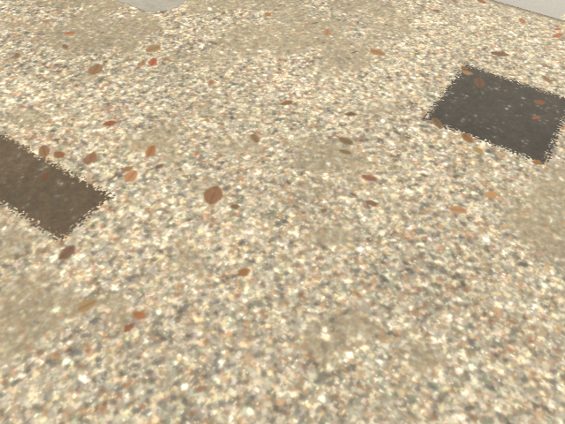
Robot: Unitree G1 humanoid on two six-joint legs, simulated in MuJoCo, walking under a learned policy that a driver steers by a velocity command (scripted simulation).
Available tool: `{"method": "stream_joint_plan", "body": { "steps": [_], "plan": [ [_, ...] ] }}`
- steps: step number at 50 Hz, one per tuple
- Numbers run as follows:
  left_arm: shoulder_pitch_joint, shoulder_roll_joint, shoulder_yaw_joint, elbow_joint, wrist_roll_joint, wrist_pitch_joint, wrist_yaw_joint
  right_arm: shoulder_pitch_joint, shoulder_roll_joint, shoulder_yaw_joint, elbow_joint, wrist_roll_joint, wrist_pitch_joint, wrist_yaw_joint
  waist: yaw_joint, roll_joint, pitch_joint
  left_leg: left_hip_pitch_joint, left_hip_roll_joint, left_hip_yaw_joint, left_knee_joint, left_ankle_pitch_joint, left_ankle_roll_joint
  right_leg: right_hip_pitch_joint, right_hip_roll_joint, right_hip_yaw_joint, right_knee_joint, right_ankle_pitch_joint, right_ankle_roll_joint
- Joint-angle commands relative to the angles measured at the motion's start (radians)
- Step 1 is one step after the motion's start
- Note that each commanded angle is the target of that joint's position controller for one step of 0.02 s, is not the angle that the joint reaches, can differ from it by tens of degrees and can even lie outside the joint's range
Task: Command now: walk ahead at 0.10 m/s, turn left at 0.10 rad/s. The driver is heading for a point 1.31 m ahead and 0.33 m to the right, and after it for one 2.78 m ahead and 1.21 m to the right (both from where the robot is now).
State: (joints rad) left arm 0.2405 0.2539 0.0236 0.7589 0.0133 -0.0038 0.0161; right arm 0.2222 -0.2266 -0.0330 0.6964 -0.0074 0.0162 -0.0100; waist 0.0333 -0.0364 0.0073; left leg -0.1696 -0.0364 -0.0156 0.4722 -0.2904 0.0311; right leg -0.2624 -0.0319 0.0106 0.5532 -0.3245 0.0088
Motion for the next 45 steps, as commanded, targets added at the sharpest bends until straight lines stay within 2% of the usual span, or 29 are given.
{"method": "stream_joint_plan", "body": {
  "steps": [1, 2, 3, 4, 5, 6, 8, 12, 20, 33, 34, 35, 36, 37, 38, 39, 40, 41, 43, 45],
  "plan": [
    [-0.084, 0.094, 0.016, -0.087, 0.010, -0.035, -0.003, -0.062, -0.104, -0.017, -0.059, -0.018, -0.033, 0.000, -0.007, 0.203, -0.031, 0.075, 0.232, -0.238, -0.130, 0.346, 0.154, -0.079, -0.015, 0.004, -0.005, 0.012, 0.031],
    [-0.075, 0.095, 0.017, -0.069, 0.011, -0.030, 0.001, -0.069, -0.122, -0.020, -0.056, -0.012, -0.034, -0.002, -0.006, 0.194, -0.030, 0.066, 0.191, -0.199, -0.115, 0.333, 0.122, -0.043, -0.011, -0.002, -0.029, 0.088, 0.036],
    [-0.066, 0.110, 0.019, -0.065, 0.015, -0.024, 0.003, -0.062, -0.129, -0.021, -0.046, -0.005, -0.036, -0.002, -0.009, 0.179, -0.012, 0.041, 0.179, -0.188, -0.104, 0.362, 0.102, -0.016, -0.021, 0.013, -0.054, 0.185, 0.036],
    [-0.051, 0.112, 0.017, -0.060, 0.012, -0.020, 0.002, -0.044, -0.126, -0.017, -0.035, -0.007, -0.037, -0.002, -0.004, 0.154, -0.015, 0.015, 0.156, -0.162, -0.090, 0.369, 0.080, 0.032, -0.032, 0.022, -0.071, 0.275, 0.030],
    [-0.038, 0.127, 0.020, -0.044, 0.005, -0.019, 0.001, -0.016, -0.118, -0.014, -0.028, -0.007, -0.036, 0.000, -0.018, 0.102, -0.018, 0.012, 0.122, -0.133, -0.080, 0.383, 0.058, 0.055, -0.027, 0.016, -0.059, 0.304, 0.022],
    [-0.035, 0.120, 0.019, -0.034, 0.000, -0.017, -0.001, 0.001, -0.118, -0.013, -0.015, -0.006, -0.036, 0.000, -0.018, 0.083, -0.025, 0.024, 0.109, -0.118, -0.063, 0.401, 0.046, 0.065, -0.022, 0.014, -0.060, 0.315, 0.015],
    [-0.039, 0.111, 0.017, -0.016, 0.000, -0.011, 0.001, 0.000, -0.117, -0.012, -0.003, 0.002, -0.033, 0.000, -0.020, 0.063, -0.031, 0.031, 0.104, -0.107, -0.047, 0.445, 0.043, 0.080, -0.023, 0.020, -0.071, 0.334, 0.013],
    [-0.046, 0.114, 0.017, 0.021, -0.003, 0.000, 0.011, -0.011, -0.113, -0.008, 0.018, -0.001, -0.027, 0.001, -0.019, 0.042, -0.035, 0.022, 0.094, -0.096, -0.051, 0.445, 0.037, 0.117, -0.025, 0.024, -0.088, 0.326, 0.014],
    [-0.064, 0.126, 0.021, 0.096, -0.004, 0.015, 0.029, -0.012, -0.119, -0.005, 0.095, -0.001, -0.031, 0.002, -0.015, 0.044, -0.011, -0.010, 0.081, -0.082, -0.085, 0.339, 0.027, 0.142, -0.025, 0.028, -0.117, 0.293, 0.016],
    [-0.052, 0.120, 0.019, 0.220, -0.004, 0.012, 0.036, 0.012, -0.125, 0.007, 0.215, 0.000, -0.030, -0.010, -0.019, 0.049, 0.020, -0.035, 0.069, -0.070, -0.125, 0.200, 0.020, 0.120, -0.016, 0.020, -0.150, 0.235, 0.018],
    [-0.036, 0.110, 0.017, 0.234, -0.005, 0.013, 0.036, 0.030, -0.125, 0.007, 0.228, 0.001, -0.028, -0.012, -0.021, 0.059, -0.002, -0.027, 0.063, -0.069, -0.140, 0.076, 0.026, 0.123, 0.003, -0.002, -0.137, 0.151, 0.017],
    [-0.038, 0.109, 0.018, 0.240, -0.011, 0.013, 0.037, 0.041, -0.148, -0.001, 0.234, 0.007, -0.024, -0.015, -0.032, 0.079, 0.012, -0.035, 0.067, -0.091, -0.165, -0.131, 0.046, 0.086, 0.034, -0.039, -0.086, 0.027, 0.012],
    [-0.057, 0.107, 0.018, 0.232, -0.015, 0.009, 0.037, 0.056, -0.182, -0.012, 0.237, 0.013, -0.022, -0.017, -0.048, 0.122, 0.048, -0.053, 0.111, -0.163, -0.215, -0.344, 0.082, 0.012, 0.059, -0.071, -0.011, -0.074, 0.007],
    [-0.094, 0.107, 0.018, 0.213, -0.016, -0.001, 0.034, 0.077, -0.210, -0.021, 0.239, 0.016, -0.025, -0.018, -0.068, 0.169, 0.099, -0.060, 0.192, -0.277, -0.287, -0.499, 0.131, -0.091, 0.067, -0.082, 0.075, -0.116, 0.001],
    [-0.126, 0.102, 0.016, 0.192, -0.022, -0.016, 0.026, 0.092, -0.237, -0.030, 0.242, 0.018, -0.033, -0.019, -0.081, 0.213, 0.144, -0.073, 0.283, -0.401, -0.348, -0.549, 0.185, -0.165, 0.037, -0.051, 0.167, -0.117, -0.017],
    [-0.146, 0.108, 0.018, 0.179, -0.030, -0.032, 0.017, 0.108, -0.235, -0.033, 0.246, 0.014, -0.047, -0.021, -0.089, 0.220, 0.173, -0.049, 0.341, -0.476, -0.379, -0.508, 0.224, -0.253, -0.002, -0.003, 0.268, -0.152, -0.033],
    [-0.139, 0.117, 0.022, 0.177, -0.039, -0.048, 0.007, 0.109, -0.216, -0.031, 0.247, 0.012, -0.061, -0.020, -0.084, 0.203, 0.177, 0.018, 0.371, -0.502, -0.380, -0.441, 0.243, -0.345, -0.036, 0.032, 0.345, -0.184, -0.045],
    [-0.122, 0.122, 0.024, 0.179, -0.045, -0.062, -0.005, 0.098, -0.197, -0.028, 0.240, 0.020, -0.071, -0.020, -0.070, 0.170, 0.162, 0.081, 0.369, -0.478, -0.367, -0.378, 0.236, -0.396, -0.062, 0.047, 0.355, -0.184, -0.056],
    [-0.129, 0.106, 0.022, 0.179, -0.042, -0.084, -0.020, 0.071, -0.192, -0.030, 0.230, 0.038, -0.077, -0.016, -0.061, 0.121, 0.129, 0.116, 0.320, -0.358, -0.343, -0.221, 0.192, -0.350, -0.075, 0.023, 0.228, -0.127, -0.058],
    [-0.101, 0.083, 0.016, 0.193, -0.033, -0.092, -0.031, 0.055, -0.214, -0.036, 0.229, 0.041, -0.071, -0.009, -0.041, 0.134, 0.085, 0.029, 0.253, -0.237, -0.308, -0.121, 0.163, -0.158, -0.035, -0.038, 0.091, -0.038, -0.042]
  ]
}}
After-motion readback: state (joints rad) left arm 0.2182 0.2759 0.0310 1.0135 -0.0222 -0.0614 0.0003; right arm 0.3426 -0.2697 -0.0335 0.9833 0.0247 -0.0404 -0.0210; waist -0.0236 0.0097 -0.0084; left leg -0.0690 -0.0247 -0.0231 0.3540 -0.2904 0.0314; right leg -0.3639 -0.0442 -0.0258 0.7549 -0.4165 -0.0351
